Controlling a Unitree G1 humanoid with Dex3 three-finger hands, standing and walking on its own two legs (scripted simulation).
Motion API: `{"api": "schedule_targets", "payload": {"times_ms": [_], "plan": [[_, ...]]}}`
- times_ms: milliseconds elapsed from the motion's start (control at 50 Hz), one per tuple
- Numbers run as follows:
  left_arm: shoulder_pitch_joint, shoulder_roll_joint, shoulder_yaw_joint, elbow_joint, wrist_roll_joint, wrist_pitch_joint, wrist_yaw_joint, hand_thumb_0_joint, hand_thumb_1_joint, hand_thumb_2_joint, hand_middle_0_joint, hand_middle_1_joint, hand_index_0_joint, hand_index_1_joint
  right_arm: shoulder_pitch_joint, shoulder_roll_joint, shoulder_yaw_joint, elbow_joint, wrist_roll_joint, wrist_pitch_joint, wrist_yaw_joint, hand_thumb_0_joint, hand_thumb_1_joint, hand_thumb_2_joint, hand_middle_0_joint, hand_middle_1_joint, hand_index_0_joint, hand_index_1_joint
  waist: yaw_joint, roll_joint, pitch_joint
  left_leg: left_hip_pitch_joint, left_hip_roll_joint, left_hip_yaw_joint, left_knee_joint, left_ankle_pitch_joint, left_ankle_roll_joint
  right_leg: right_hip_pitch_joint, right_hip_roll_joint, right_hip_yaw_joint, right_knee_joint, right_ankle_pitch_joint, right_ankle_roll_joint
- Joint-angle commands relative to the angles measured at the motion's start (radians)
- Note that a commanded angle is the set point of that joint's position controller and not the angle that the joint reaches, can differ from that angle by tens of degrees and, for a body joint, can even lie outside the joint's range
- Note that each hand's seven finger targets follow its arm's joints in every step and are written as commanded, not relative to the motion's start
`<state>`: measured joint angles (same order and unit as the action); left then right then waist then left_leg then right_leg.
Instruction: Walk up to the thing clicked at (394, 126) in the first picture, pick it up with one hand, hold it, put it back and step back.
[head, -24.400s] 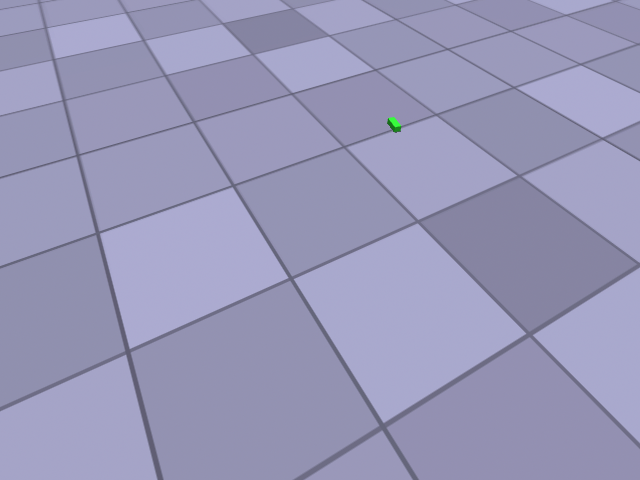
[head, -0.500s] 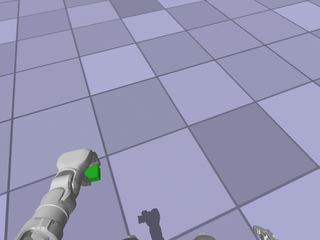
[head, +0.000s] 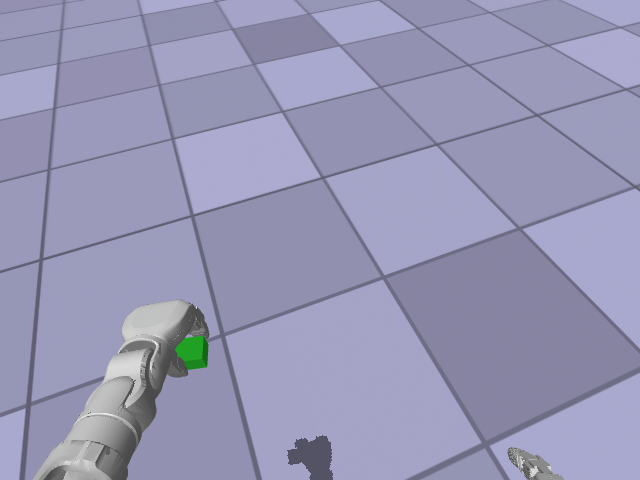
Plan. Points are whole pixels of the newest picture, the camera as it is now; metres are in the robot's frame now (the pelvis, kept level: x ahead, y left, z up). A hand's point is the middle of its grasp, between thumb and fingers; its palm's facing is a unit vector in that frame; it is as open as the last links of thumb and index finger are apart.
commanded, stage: hold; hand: left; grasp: from above
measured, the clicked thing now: (174, 355) +0.32 +0.24 -0.09
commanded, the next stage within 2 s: crouch in 1.42 s
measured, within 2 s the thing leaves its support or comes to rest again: neither
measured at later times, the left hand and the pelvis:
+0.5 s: hand (169, 359) +0.29 +0.22 -0.03, palm faces -0.43 -0.09 -0.90, open 6.7 cm; pelvis -0.01 -0.01 +0.01, yaw +0 degrees
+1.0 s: hand (168, 369) +0.27 +0.22 -0.02, palm faces -0.45 -0.09 -0.89, open 6.6 cm; pelvis -0.02 -0.01 +0.01, yaw +0 degrees
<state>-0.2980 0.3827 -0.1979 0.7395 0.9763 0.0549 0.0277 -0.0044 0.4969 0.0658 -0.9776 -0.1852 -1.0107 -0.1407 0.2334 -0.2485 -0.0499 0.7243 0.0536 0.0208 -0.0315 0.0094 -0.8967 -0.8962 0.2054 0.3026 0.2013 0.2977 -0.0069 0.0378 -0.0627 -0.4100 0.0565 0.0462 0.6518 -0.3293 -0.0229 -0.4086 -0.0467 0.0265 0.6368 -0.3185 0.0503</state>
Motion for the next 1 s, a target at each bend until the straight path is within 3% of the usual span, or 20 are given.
{"api": "schedule_targets", "payload": {"times_ms": [0,60,100,120,160,180,340,400,440,480,520,560,620,640,720,800,820,880,980], "plan": [[-0.318,0.213,0.092,-0.224,0.006,-0.002,0.031,0.000,0.783,0.217,-1.122,-0.231,-1.154,-0.198,-0.039,-0.141,-0.045,-0.134,-0.001,-0.029,-0.009,0.000,-0.889,-0.894,0.200,0.300,0.200,0.300,0.000,-0.014,-0.251,0.164,-0.064,0.001,-0.093,0.329,0.016,0.112,0.072,-0.032,-0.086,0.288,-0.046],[-0.298,0.207,0.087,-0.208,0.015,0.007,0.023,0.000,0.802,0.224,-1.142,-0.227,-1.171,-0.197,-0.046,-0.140,-0.045,-0.136,-0.001,-0.022,-0.009,0.000,-0.890,-0.895,0.200,0.300,0.200,0.300,0.000,-0.018,-0.253,0.180,-0.062,0.002,-0.102,0.357,0.018,0.119,0.073,-0.034,-0.091,0.318,-0.045],[-0.330,0.228,0.097,-0.275,0.010,0.002,0.016,0.000,0.814,0.211,-1.142,-0.227,-1.175,-0.193,-0.051,-0.140,-0.046,-0.142,0.001,-0.018,-0.009,0.000,-0.889,-0.894,0.200,0.300,0.200,0.300,0.009,0.009,-0.263,0.189,-0.063,0.005,-0.111,0.361,0.016,0.134,0.071,-0.032,-0.097,0.319,-0.048],[-0.293,0.212,0.089,-0.217,0.016,0.009,0.010,0.000,0.805,0.209,-1.140,-0.227,-1.172,-0.194,-0.051,-0.136,-0.044,-0.141,0.001,-0.015,-0.009,0.000,-0.891,-0.896,0.200,0.300,0.200,0.300,0.007,-0.016,-0.243,0.184,-0.063,0.005,-0.112,0.360,0.020,0.129,0.072,-0.034,-0.103,0.321,-0.045],[-0.323,0.221,0.092,-0.275,0.011,0.006,0.005,0.000,0.815,0.198,-1.139,-0.228,-1.175,-0.192,-0.061,-0.137,-0.041,-0.146,0.001,-0.012,-0.009,0.000,-0.890,-0.895,0.200,0.300,0.200,0.300,0.010,-0.022,-0.246,0.192,-0.065,0.005,-0.122,0.339,0.022,0.138,0.070,-0.033,-0.117,0.304,-0.043],[-0.286,0.212,0.091,-0.231,0.014,0.011,0.003,0.000,0.829,0.193,-1.150,-0.227,-1.186,-0.191,-0.062,-0.137,-0.041,-0.149,0.001,-0.011,-0.009,0.000,-0.890,-0.895,0.200,0.300,0.200,0.300,0.005,-0.036,-0.228,0.186,-0.066,0.008,-0.125,0.327,0.025,0.136,0.068,-0.032,-0.122,0.298,-0.041],[-0.312,0.217,0.092,-0.299,0.015,0.010,-0.013,0.000,0.821,0.204,-1.153,-0.215,-1.184,-0.184,-0.081,-0.134,-0.037,-0.161,0.003,-0.001,-0.011,0.000,-0.891,-0.895,0.200,0.300,0.200,0.300,0.010,-0.016,-0.231,0.214,-0.064,0.010,-0.153,0.323,0.026,0.147,0.068,-0.035,-0.144,0.286,-0.044],[-0.265,0.210,0.096,-0.259,0.010,0.015,-0.018,0.000,0.815,0.200,-1.149,-0.209,-1.179,-0.179,-0.094,-0.136,-0.035,-0.166,0.005,0.002,-0.012,0.000,-0.890,-0.896,0.200,0.300,0.200,0.300,0.011,-0.022,-0.200,0.217,-0.063,0.011,-0.172,0.295,0.025,0.152,0.069,-0.037,-0.159,0.251,-0.046],[-0.324,0.222,0.095,-0.319,0.008,0.008,-0.021,0.000,0.814,0.186,-1.141,-0.222,-1.175,-0.188,-0.104,-0.132,-0.032,-0.169,0.004,0.001,-0.013,0.000,-0.891,-0.896,0.200,0.300,0.200,0.300,0.014,-0.006,-0.208,0.219,-0.062,0.008,-0.179,0.278,0.024,0.147,0.070,-0.037,-0.165,0.231,-0.047],[-0.284,0.210,0.087,-0.302,0.011,0.010,-0.026,0.000,0.810,0.165,-1.147,-0.203,-1.179,-0.170,-0.112,-0.130,-0.029,-0.176,0.006,0.000,-0.013,0.000,-0.894,-0.897,0.200,0.300,0.199,0.300,0.021,-0.021,-0.187,0.213,-0.065,0.008,-0.190,0.247,0.025,0.149,0.067,-0.036,-0.176,0.199,-0.049],[-0.316,0.231,0.107,-0.341,0.006,0.009,-0.025,0.000,0.840,0.163,-1.149,-0.220,-1.189,-0.179,-0.116,-0.130,-0.027,-0.176,0.005,0.000,-0.014,0.000,-0.889,-0.895,0.200,0.300,0.200,0.300,0.020,-0.003,-0.208,0.225,-0.067,0.013,-0.191,0.246,0.026,0.154,0.065,-0.031,-0.182,0.201,-0.048],[-0.275,0.197,0.082,-0.307,0.005,0.016,-0.033,0.000,0.830,0.170,-1.154,-0.207,-1.189,-0.172,-0.124,-0.129,-0.026,-0.179,0.006,-0.001,-0.013,0.000,-0.892,-0.896,0.200,0.300,0.199,0.300,0.015,-0.016,-0.183,0.226,-0.062,0.009,-0.200,0.237,0.025,0.151,0.067,-0.035,-0.186,0.187,-0.049],[-0.324,0.223,0.089,-0.350,0.010,0.014,-0.040,0.000,0.838,0.154,-1.153,-0.212,-1.193,-0.172,-0.124,-0.127,-0.026,-0.172,0.007,-0.001,-0.018,0.000,-0.892,-0.896,0.200,0.300,0.199,0.300,0.021,-0.015,-0.223,0.249,-0.063,0.012,-0.198,0.282,0.028,0.166,0.066,-0.035,-0.184,0.235,-0.046],[-0.295,0.214,0.089,-0.317,0.007,0.017,-0.042,0.000,0.828,0.155,-1.148,-0.204,-1.186,-0.166,-0.120,-0.130,-0.024,-0.169,0.006,-0.001,-0.018,0.000,-0.893,-0.897,0.200,0.300,0.199,0.300,0.010,-0.032,-0.207,0.246,-0.064,0.014,-0.195,0.273,0.031,0.163,0.064,-0.031,-0.190,0.231,-0.042],[-0.326,0.219,0.087,-0.340,0.000,0.011,-0.049,0.000,0.834,0.163,-1.167,-0.191,-1.198,-0.159,-0.136,-0.128,-0.019,-0.177,0.009,-0.002,-0.022,0.000,-0.892,-0.897,0.200,0.300,0.199,0.300,0.015,-0.026,-0.185,0.244,-0.064,0.013,-0.216,0.236,0.029,0.153,0.066,-0.033,-0.206,0.189,-0.046],[-0.256,0.211,0.093,-0.282,0.002,0.014,-0.054,0.000,0.834,0.114,-1.142,-0.196,-1.186,-0.151,-0.146,-0.127,-0.016,-0.180,0.009,-0.005,-0.022,0.000,-0.890,-0.896,0.200,0.300,0.199,0.300,0.023,-0.029,-0.147,0.228,-0.061,0.010,-0.233,0.199,0.026,0.145,0.067,-0.036,-0.211,0.145,-0.051],[-0.263,0.194,0.076,-0.309,-0.001,0.011,-0.059,0.000,0.837,0.123,-1.154,-0.183,-1.193,-0.143,-0.146,-0.125,-0.017,-0.186,0.008,-0.005,-0.021,0.000,-0.891,-0.896,0.200,0.300,0.199,0.300,0.021,-0.035,-0.148,0.229,-0.060,0.010,-0.233,0.197,0.028,0.149,0.066,-0.036,-0.215,0.145,-0.050],[-0.274,0.231,0.107,-0.331,0.005,0.003,-0.056,0.000,0.821,0.148,-1.162,-0.167,-1.191,-0.138,-0.143,-0.125,-0.017,-0.184,0.007,-0.005,-0.022,0.000,-0.895,-0.898,0.200,0.300,0.199,0.300,0.032,-0.016,-0.182,0.239,-0.065,0.013,-0.227,0.223,0.029,0.170,0.063,-0.034,-0.212,0.169,-0.049],[-0.347,0.248,0.117,-0.368,0.012,-0.008,-0.038,0.000,0.852,0.139,-1.183,-0.180,-1.218,-0.145,-0.141,-0.123,-0.017,-0.173,0.006,-0.007,-0.026,0.000,-0.897,-0.899,0.199,0.300,0.199,0.300,0.021,-0.001,-0.221,0.267,-0.068,0.018,-0.217,0.252,0.030,0.174,0.062,-0.028,-0.210,0.203,-0.045]]}}
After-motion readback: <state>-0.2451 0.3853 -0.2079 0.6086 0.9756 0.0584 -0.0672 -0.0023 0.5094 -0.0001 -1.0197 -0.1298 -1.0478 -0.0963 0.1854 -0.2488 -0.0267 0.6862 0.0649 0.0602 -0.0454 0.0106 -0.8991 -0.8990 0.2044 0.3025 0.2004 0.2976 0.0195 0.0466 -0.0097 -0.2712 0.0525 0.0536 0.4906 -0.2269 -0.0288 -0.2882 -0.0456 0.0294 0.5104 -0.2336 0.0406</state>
